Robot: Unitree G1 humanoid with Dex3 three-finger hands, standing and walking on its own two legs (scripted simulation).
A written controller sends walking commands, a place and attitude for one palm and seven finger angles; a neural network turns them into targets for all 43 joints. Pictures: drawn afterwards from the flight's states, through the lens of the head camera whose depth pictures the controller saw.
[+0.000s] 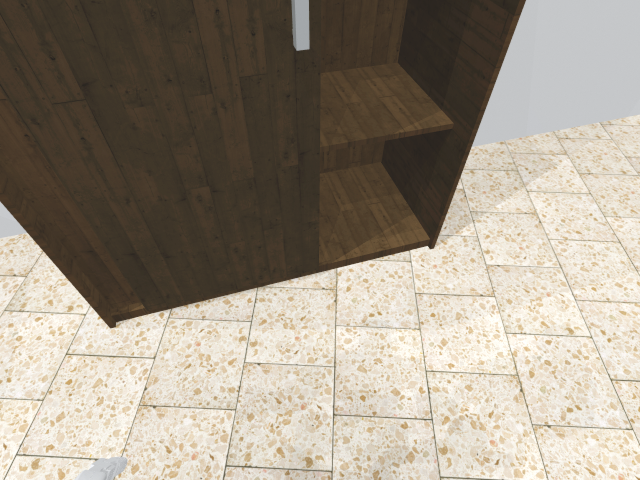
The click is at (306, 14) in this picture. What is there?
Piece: wardrobe's sliding door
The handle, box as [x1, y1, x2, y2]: [291, 0, 309, 50]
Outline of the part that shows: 291,0 293,44 296,50 309,48 308,0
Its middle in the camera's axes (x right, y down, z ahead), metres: -0.05 -0.49 +0.68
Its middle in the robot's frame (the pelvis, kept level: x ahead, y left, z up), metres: +0.88 +0.10 +0.28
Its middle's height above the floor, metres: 1.05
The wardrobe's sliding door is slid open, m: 0.48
